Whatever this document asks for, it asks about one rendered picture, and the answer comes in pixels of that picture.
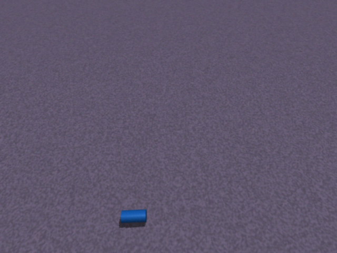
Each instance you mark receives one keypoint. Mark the can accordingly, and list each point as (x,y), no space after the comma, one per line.
(128,216)

